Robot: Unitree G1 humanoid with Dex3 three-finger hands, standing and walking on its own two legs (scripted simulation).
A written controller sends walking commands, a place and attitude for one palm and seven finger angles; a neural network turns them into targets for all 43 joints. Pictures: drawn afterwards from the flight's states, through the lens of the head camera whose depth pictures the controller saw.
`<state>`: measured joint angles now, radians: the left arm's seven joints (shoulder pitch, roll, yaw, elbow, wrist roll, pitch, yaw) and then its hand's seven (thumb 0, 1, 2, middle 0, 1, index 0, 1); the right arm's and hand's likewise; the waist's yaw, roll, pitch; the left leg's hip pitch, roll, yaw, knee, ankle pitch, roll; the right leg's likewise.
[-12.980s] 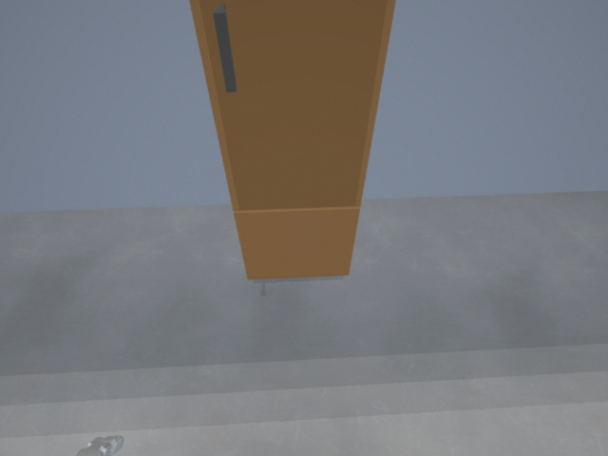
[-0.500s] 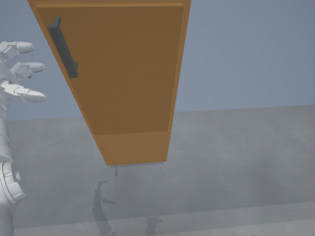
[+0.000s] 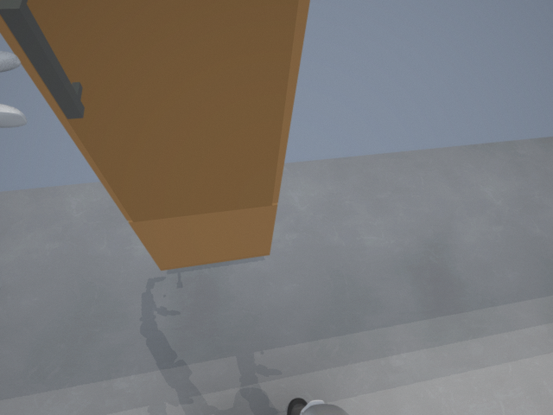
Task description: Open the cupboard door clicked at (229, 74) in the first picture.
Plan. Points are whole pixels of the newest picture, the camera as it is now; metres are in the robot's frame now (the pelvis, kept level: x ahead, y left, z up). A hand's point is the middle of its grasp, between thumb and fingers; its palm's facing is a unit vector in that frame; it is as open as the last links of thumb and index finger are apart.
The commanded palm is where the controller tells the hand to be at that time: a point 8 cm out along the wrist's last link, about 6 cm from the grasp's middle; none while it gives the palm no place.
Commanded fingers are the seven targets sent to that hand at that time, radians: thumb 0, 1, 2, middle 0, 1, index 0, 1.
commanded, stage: move the hooked fingers beside the handle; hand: left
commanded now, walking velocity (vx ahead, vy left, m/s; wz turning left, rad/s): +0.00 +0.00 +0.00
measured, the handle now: (50, 56) +0.55 +0.25 +0.16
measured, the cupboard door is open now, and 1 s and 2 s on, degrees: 0 0 0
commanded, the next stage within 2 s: slide the fingers in behind the handle in 0.94 s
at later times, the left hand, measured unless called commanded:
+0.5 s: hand out of the picture +0.49 +0.29 +0.17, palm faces +0.08 -1.00 +0.01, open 14.0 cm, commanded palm +0.47 +0.34 +0.16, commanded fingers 0.00 -0.50 0.30 -0.30 -1.20 -0.30 -1.20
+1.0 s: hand out of the picture +0.49 +0.30 +0.17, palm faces +0.08 -1.00 +0.01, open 14.0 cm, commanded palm +0.48 +0.35 +0.16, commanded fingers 0.00 -0.50 0.30 -0.30 -1.20 -0.30 -1.20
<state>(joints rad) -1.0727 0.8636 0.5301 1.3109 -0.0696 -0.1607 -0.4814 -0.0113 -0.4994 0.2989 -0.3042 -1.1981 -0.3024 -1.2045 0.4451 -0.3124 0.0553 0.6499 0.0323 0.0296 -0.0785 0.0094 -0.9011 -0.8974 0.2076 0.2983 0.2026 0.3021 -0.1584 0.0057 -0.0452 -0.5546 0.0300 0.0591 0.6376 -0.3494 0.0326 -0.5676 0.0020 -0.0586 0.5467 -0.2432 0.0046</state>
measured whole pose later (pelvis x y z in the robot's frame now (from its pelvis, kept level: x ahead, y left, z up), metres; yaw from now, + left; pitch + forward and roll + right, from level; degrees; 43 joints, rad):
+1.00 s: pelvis +0.00 -0.01 +0.00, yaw +1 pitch +16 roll -2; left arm -1.09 0.88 0.51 1.32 -0.09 -0.15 -0.51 -0.01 -0.50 0.30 -0.30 -1.20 -0.30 -1.20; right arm 0.44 -0.32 0.06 0.63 0.04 0.07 -0.08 0.01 -0.90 -0.90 0.21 0.30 0.20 0.30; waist -0.16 0.01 -0.05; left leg -0.60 0.04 0.04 0.67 -0.36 0.02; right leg -0.60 0.01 -0.08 0.57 -0.25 -0.01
